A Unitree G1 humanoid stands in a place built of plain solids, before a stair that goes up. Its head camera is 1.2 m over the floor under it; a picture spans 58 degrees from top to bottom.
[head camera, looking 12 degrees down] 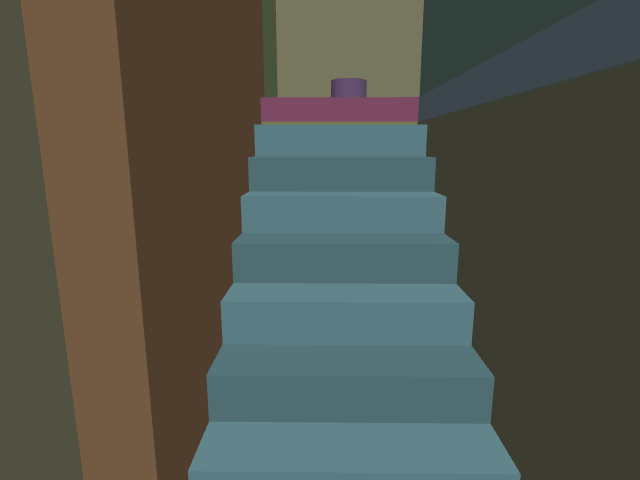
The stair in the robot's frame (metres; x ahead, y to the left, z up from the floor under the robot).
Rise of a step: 0.17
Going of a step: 0.22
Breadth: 0.91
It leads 1 degrees to the right of straight ahead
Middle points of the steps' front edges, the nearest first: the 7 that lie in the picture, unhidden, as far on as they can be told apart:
1.25 -0.09 0.50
1.47 -0.10 0.66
1.69 -0.10 0.83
1.91 -0.10 0.99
2.13 -0.11 1.16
2.35 -0.11 1.32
2.61 -0.11 1.49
